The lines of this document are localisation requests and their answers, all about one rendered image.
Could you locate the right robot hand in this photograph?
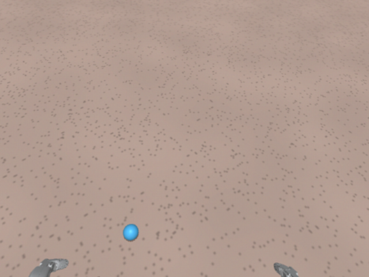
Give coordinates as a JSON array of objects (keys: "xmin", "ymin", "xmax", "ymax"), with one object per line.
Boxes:
[{"xmin": 274, "ymin": 263, "xmax": 298, "ymax": 277}]

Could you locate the ball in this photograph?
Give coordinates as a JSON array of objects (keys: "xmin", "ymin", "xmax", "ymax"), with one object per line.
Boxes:
[{"xmin": 123, "ymin": 224, "xmax": 138, "ymax": 241}]

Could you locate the left robot hand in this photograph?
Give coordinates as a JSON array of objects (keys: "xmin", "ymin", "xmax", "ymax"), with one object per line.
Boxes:
[{"xmin": 28, "ymin": 259, "xmax": 69, "ymax": 277}]

